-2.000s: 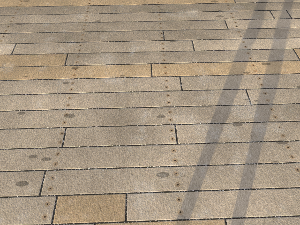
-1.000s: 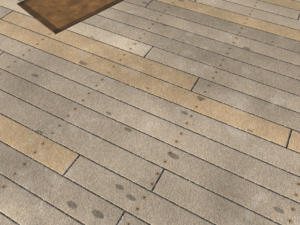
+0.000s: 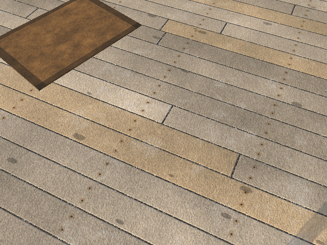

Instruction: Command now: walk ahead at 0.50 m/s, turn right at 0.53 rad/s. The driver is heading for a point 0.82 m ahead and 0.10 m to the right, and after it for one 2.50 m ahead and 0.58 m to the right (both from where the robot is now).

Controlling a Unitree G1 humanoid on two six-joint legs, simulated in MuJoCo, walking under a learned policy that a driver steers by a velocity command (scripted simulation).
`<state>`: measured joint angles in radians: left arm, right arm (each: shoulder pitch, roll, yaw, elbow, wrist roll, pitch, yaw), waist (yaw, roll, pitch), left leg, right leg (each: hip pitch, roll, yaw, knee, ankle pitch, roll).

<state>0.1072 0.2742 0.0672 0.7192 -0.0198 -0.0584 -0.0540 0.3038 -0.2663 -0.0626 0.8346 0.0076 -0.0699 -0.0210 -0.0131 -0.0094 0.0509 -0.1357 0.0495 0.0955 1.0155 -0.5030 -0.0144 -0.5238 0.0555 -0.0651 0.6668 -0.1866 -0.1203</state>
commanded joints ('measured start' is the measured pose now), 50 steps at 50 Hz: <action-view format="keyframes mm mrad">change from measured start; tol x32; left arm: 1 270 167 52 -11 0 -15 14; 43 -137 42 -11 -191 -4 -12 10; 50 331 179 46 -82 26 -13 37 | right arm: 1 -101 -139 -13 -168 40 -89 25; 50 74 -152 -3 -26 36 -33 32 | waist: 1 123 -66 -265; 20 6 -132 -97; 23 -18 398 -402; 43 -69 98 10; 50 142 -144 -357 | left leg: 1 -692 -23 -215 395 49 42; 20 -214 -60 -155 -576 452 27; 23 489 370 -855 -677 152 285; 35 40 194 -205 -863 523 230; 47 38 146 -49 -420 929 116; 49 -519 -76 -140 208 -92 38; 50 -616 -26 -229 299 -62 45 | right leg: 1 796 -341 692 -366 -20 -252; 8 294 -187 350 -438 383 -186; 19 395 -190 491 -261 142 -69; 25 -281 -56 247 661 -267 95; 44 -71 -103 48 -97 69 64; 47 435 -60 28 -172 119 -10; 50 842 -459 690 -337 -110 -171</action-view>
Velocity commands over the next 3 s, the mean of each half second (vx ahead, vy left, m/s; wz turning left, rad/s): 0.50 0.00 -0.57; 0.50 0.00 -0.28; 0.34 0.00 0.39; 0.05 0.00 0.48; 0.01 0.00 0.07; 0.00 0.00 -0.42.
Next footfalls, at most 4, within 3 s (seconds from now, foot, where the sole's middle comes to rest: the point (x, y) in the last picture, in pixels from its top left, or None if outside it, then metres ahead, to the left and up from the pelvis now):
0.42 left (144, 243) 0.44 0.10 -0.75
0.94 right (230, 206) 0.58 -0.25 -0.75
1.44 left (195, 143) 0.89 -0.13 -0.75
1.92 right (243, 150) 0.85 -0.35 -0.75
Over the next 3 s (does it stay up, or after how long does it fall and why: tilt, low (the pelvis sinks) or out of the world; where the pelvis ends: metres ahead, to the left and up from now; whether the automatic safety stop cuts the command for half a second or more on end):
stays up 0.77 -0.24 0.03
